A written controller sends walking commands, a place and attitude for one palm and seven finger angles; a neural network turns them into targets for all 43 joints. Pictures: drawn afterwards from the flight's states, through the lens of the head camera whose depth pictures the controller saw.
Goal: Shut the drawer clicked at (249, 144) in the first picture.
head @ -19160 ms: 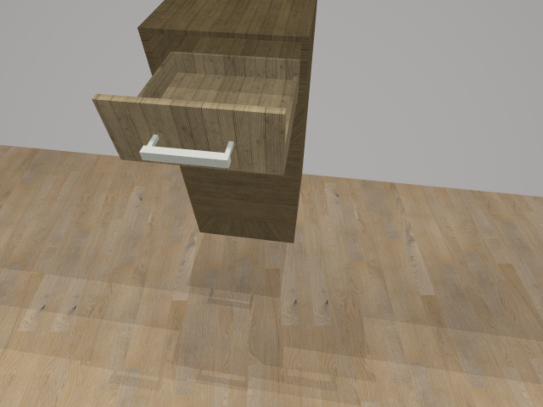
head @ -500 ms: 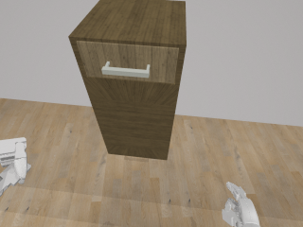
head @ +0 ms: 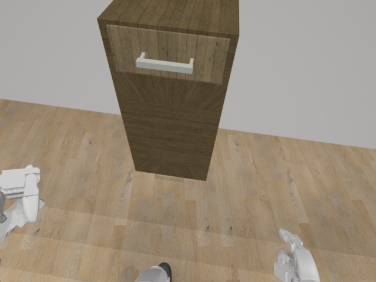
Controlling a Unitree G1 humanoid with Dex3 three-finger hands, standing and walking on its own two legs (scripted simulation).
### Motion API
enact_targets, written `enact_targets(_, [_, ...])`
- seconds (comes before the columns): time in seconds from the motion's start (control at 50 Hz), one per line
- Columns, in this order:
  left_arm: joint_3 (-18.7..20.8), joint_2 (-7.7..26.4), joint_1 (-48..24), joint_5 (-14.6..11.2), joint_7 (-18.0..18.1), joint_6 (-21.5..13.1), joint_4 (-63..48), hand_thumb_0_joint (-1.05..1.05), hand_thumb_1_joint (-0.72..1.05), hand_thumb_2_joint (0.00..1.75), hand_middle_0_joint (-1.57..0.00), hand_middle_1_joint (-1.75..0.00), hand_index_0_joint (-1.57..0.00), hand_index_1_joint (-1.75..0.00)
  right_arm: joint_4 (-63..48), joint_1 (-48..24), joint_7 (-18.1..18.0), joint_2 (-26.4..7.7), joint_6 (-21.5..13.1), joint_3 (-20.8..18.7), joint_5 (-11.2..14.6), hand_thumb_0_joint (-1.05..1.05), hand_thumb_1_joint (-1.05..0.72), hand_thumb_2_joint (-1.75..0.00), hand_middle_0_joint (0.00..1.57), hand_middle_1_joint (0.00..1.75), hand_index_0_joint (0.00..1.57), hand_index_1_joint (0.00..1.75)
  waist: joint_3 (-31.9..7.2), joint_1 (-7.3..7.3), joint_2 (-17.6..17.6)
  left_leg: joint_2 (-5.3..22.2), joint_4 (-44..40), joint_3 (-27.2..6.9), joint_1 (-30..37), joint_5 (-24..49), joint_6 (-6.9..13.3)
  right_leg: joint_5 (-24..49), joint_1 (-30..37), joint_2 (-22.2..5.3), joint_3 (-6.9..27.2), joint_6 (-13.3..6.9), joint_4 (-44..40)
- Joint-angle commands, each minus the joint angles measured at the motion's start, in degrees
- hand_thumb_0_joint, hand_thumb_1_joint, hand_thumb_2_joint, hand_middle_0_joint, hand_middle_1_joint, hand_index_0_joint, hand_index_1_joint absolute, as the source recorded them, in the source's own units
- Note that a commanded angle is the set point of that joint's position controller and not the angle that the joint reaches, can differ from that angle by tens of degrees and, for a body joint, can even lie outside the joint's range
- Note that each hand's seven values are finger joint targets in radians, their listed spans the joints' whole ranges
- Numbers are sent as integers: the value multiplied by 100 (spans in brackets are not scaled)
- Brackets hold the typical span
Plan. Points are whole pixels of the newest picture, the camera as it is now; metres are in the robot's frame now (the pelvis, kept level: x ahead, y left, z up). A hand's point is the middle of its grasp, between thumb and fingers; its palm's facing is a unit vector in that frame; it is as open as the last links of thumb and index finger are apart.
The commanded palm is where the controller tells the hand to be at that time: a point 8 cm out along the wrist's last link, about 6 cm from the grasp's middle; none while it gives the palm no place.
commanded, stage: step back with the hand held close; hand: left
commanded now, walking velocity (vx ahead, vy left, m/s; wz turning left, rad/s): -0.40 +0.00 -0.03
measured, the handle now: (165, 62) +0.74 +0.13 +0.05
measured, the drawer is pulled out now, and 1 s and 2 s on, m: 0.00 0.00 0.00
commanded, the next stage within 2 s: stop stepping back and stand still in 0.26 s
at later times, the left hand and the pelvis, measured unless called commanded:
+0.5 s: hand out of the picture +0.09 +0.30 +0.19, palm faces +0.28 -0.85 -0.44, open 3.2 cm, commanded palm +0.04 +0.35 +0.19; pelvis -0.09 +0.07 +0.00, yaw -1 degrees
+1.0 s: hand out of the picture +0.02 +0.34 +0.21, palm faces +0.23 -0.81 -0.54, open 3.2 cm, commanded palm -0.02 +0.39 +0.19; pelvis -0.17 +0.12 +0.03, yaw -4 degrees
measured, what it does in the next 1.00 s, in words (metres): walks backwards: right foot, then left foot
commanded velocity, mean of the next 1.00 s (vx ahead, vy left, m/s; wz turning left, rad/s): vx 0.02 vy -0.08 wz -0.01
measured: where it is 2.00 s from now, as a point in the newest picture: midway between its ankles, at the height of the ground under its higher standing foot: outside the picture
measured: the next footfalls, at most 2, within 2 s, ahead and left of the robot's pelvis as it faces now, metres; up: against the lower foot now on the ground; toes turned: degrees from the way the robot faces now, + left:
right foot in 0.52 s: -0.16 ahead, -0.04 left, +0.00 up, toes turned -6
left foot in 0.66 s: -0.04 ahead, +0.19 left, +0.00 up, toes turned -2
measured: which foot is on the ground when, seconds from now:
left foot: down 0.00-0.50, up 0.52-0.64, down 0.66-1.00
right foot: down 0.00-0.24, up 0.26-0.50, down 0.52-0.66, up 0.68-1.00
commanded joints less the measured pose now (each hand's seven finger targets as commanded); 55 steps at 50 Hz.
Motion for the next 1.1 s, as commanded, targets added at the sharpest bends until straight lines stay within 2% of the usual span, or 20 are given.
enact_targets(0.0, [888,1100,-156,-138,159,-359,-1098,0,90,90,-140,-160,-140,-160,-963,-508,-150,-699,-290,-288,23,0,-90,-90,20,30,20,30,-886,-123,12,74,386,-203,2206,-1097,-25,491,-1778,-1026,599,61,-1195])
enact_targets(0.14, [693,950,-581,-97,212,-373,-426,0,90,90,-140,-160,-140,-160,-776,-398,-192,-696,-242,-262,-65,0,-90,-90,20,30,20,30,234,-233,-246,44,761,-635,2180,-1749,-191,-1403,-3141,-1101,540,-353,-1613])
enact_targets(0.24, [956,1013,-663,-1,91,-478,-860,0,90,90,-140,-160,-140,-160,-976,-539,-159,-969,-385,-314,-254,0,-90,-90,20,30,20,30,-679,-4,1590,1684,-3087,-2763,-787,-4798,288,-1039,530,327,16,17,2317])
enact_targets(0.34, [778,932,-98,-150,71,-362,-1682,0,90,90,-140,-160,-140,-160,-1030,-329,105,-652,-488,-355,-165,0,-90,-90,20,30,20,30,-2090,184,1204,964,-2234,-720,1436,-2484,-157,-1490,53,240,-529,-141,2181])
enact_targets(0.42, [941,1145,242,-218,185,-79,-2040,0,90,90,-140,-160,-140,-160,-921,-86,108,-527,-538,-271,-158,0,-90,-90,20,30,20,30,-2088,170,1436,374,-1922,-81,2343,-2223,-801,-1698,-47,315,-961,-249,284])
enact_targets(0.46, [1034,1248,97,-185,245,89,-1799,0,90,90,-140,-160,-140,-160,-717,-6,63,-531,-424,-237,-98,0,-90,-90,20,30,20,30,-1449,27,-71,-265,869,663,2628,-1834,-882,-1682,-1343,-884,-183,-748,-1734])
enact_targets(0.48, [1009,1278,-245,-218,244,167,-1879,0,90,90,-140,-160,-140,-160,-590,-60,26,-600,-351,-309,-55,0,-90,-90,20,30,20,30,-822,-67,-1319,-351,3516,-76,2547,-1978,-730,-1446,-2936,-2069,890,-1201,-2175])
enact_targets(0.5, [1096,1401,-716,-242,228,249,-2052,0,90,90,-140,-160,-140,-160,-551,-246,0,-601,-278,-330,-92,0,-90,-90,20,30,20,30,-427,-174,-1278,-372,5083,-469,1654,-2047,-521,-1055,-3272,-2600,1027,-1557,-2155])
enact_targets(0.56, [700,705,-1393,-159,79,524,-772,0,90,90,-140,-160,-140,-160,-727,-465,-45,-588,-187,-244,40,0,-90,-90,20,30,20,30,464,-294,-1408,299,3497,-698,755,-1906,-180,-1632,-2521,-2114,637,-984,-1624])
enact_targets(0.62, [320,451,-1555,-78,86,570,-554,0,90,90,-140,-160,-140,-160,-733,-508,-156,-760,-332,-64,81,0,-90,-90,20,30,20,30,824,-349,1298,326,-510,-743,1548,-2450,-88,-1348,-2203,-1094,-412,-351,1139])
enact_targets(0.64, [441,585,-1866,-27,154,364,-816,0,90,90,-140,-160,-140,-160,-727,-323,-124,-854,-458,-43,19,0,-90,-90,20,30,20,30,605,-260,3016,1148,-1608,-2378,1791,-2800,-35,-1794,-2599,-387,-711,-140,2604])
enact_targets(0.66, [386,734,-2218,65,192,163,-1229,0,90,90,-140,-160,-140,-160,-800,-182,-81,-686,-606,23,-54,0,-90,-90,20,30,20,30,531,-338,2874,1656,-2010,-3672,1520,-3277,189,-1726,-2700,-244,-98,-137,3532])
enact_targets(0.68, [724,1086,-1488,186,172,130,-1052,0,90,90,-140,-160,-140,-160,-714,-74,-50,-608,-617,-10,-165,0,-90,-90,20,30,20,30,-330,-76,899,1297,-1672,-2532,1722,-1513,-58,-1282,-2181,-159,-141,-212,3822])
enact_targets(0.72, [728,1201,-1389,-35,103,63,-2364,0,90,90,-140,-160,-140,-160,-915,-195,131,-605,-739,-105,-88,0,-90,-90,20,30,20,30,-663,-70,598,1458,-2002,-3304,1813,-2677,-576,-988,-2310,-353,244,-97,4145])
enact_targets(0.8, [681,809,654,-32,149,243,-2344,0,90,90,-140,-160,-140,-160,-1009,-303,240,-575,-605,-128,-87,0,-90,-90,20,30,20,30,-756,89,1323,770,-2507,-916,747,-3620,-780,102,-845,-249,-591,-78,2962])
enact_targets(0.96, [923,932,292,-31,390,588,-660,0,90,90,-140,-160,-140,-160,-823,-49,-215,-554,-204,-220,-128,0,-90,-90,20,30,20,30,-826,-13,823,667,-1739,-116,610,-2784,-514,-1515,1030,-22,-1273,-360,-76])
enact_targets(1.0, [803,943,-47,15,302,641,-515,0,90,90,-140,-160,-140,-160,-682,56,-206,-584,-156,-253,-4,0,-90,-90,20,30,20,30,-725,-74,-924,-79,1051,627,551,-2293,-233,-636,578,-1152,-90,-735,-1374])
enact_targets(1.02, [748,857,-62,-11,266,642,-477,0,90,90,-140,-160,-140,-160,-699,16,-157,-575,-124,-279,56,0,-90,-90,20,30,20,30,-598,-59,-1494,-333,2708,266,-14,-2288,-44,-530,37,-2150,1383,-1077,-1817])
enact_targets(1.06, [980,1275,-693,-37,205,463,-850,0,90,90,-140,-160,-140,-160,-725,-234,-17,-655,-199,-171,-58,0,-90,-90,20,30,20,30,-267,-180,-1289,-124,4452,-53,-757,-2065,-208,1064,-406,-2693,1529,-1454,-1702])
enact_targets(1.08, [968,1230,-925,-11,263,343,-732,0,90,90,-140,-160,-140,-160,-750,-272,42,-528,-331,-163,-42,0,-90,-90,20,30,20,30,-354,-231,-1693,174,3946,-242,-770,-2270,-244,-175,-391,-2790,1862,-1444,-1648])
